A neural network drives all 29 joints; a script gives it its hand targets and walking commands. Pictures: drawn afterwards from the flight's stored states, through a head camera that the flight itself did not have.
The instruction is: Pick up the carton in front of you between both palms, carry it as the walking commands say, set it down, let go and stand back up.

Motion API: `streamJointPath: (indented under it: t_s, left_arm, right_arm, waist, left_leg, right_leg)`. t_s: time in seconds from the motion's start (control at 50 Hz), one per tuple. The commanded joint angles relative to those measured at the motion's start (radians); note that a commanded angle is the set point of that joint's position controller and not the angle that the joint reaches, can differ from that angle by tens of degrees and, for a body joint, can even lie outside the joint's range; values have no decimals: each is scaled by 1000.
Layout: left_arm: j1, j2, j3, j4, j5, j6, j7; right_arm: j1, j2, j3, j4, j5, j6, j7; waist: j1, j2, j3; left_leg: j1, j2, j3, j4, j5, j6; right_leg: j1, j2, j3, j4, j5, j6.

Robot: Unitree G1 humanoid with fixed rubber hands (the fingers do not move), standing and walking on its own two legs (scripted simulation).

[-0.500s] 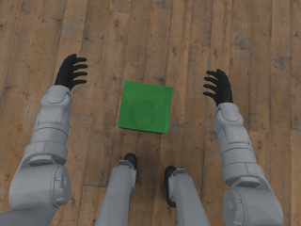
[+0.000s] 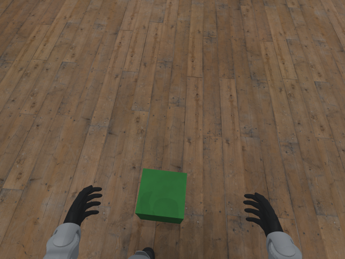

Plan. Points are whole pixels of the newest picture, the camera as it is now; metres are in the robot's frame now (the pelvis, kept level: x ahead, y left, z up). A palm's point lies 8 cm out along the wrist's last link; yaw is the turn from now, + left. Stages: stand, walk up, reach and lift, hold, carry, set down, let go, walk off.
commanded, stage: let go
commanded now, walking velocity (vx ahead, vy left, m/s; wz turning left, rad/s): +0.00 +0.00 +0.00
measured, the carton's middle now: (162, 197) +0.38 +0.04 -0.63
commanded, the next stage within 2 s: stand in 0.58 s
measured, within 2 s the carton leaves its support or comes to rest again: neither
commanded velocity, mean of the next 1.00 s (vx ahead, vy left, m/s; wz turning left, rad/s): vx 0.00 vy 0.00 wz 0.00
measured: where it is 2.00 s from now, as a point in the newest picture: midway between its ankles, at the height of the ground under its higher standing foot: outside the picture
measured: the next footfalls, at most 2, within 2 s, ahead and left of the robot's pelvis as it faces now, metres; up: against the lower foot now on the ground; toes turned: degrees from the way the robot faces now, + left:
none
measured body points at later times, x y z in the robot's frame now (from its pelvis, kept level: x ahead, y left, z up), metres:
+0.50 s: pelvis +0.01 -0.02 +0.02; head +0.03 -0.01 +0.47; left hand +0.18 +0.22 -0.06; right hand +0.19 -0.24 -0.06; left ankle +0.02 +0.11 -0.72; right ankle -0.04 -0.12 -0.72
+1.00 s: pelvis +0.02 +0.00 +0.01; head +0.03 +0.01 +0.46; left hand +0.16 +0.29 -0.09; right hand +0.17 -0.29 -0.08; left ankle +0.02 +0.11 -0.72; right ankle -0.04 -0.12 -0.72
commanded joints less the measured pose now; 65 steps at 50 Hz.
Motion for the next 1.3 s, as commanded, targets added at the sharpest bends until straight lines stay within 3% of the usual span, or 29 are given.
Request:
streamJointPath:
  t_s: [0.0, 0.12, 0.28, 0.52, 0.54, 0.56, 0.58, 0.66, 0.82, 1.28]
  left_arm:
    - [93, 89, 5, -120, -9, -26, 4]
    - [175, 92, -28, -171, -10, 13, -3]
    - [163, 114, -32, -198, 8, 107, -24]
    - [178, 98, -34, -219, 15, 137, -18]
    - [231, 109, -32, -156, -5, 102, -2]
    - [218, 106, -41, -175, -4, 94, 7]
    - [190, 237, -12, -69, 27, 78, 49]
    - [188, 205, -22, -40, 36, 54, 70]
    - [191, 245, -28, 49, 29, 28, 72]
    - [178, 292, -56, 204, 22, 9, 80]
  right_arm:
    - [79, -97, -8, -122, 6, -26, 7]
    - [146, -108, 11, -155, 21, 10, 23]
    - [122, -109, 13, -160, 5, 88, 29]
    - [132, -123, 1, -162, -7, 126, 30]
    - [77, -144, 11, -230, -26, 177, 1]
    - [111, -139, 17, -210, -23, 190, -11]
    - [117, -251, -15, -25, -18, 120, -49]
    - [98, -230, -7, 53, -30, 45, -61]
    - [71, -278, -1, 161, -29, 7, -62]
    - [50, -333, 16, 330, -17, -10, -64]
  waist:
    - [6, 9, -309]
    - [11, -2, -100]
    - [15, -43, 93]
    - [13, 3, 60]
    - [30, -35, -8]
    - [30, -11, 3]
    - [20, -9, 21]
    - [15, 23, 17]
    - [15, 32, -38]
    - [11, 14, -5]
  left_leg:
    - [563, -2, -3, -66, 423, -12]
    - [606, -15, 27, -168, 257, -21]
    - [748, -36, 50, -158, 143, -25]
    - [753, -22, 34, -166, 265, -24]
    - [759, -20, 31, -138, 316, -14]
    - [746, -21, 28, -135, 327, -14]
    - [526, 68, 6, -103, 258, -28]
    - [478, 69, -20, -120, 88, -12]
    - [509, 102, -59, -114, 261, 9]
    - [545, 115, -81, -165, 271, 22]
  right_leg:
    - [111, 13, -49, -143, 374, 28]
    - [244, 0, -35, -250, 298, 19]
    - [153, -45, -26, -335, 100, -7]
    - [310, -7, -42, -277, 276, 2]
    - [336, 21, -54, -239, 292, 23]
    - [334, 20, -54, -231, 295, 21]
    - [326, -46, -21, -213, 281, 29]
    - [305, -60, 25, -204, 151, 7]
    - [344, -72, 43, -178, 266, -1]
    - [371, -98, 68, -226, 280, -12]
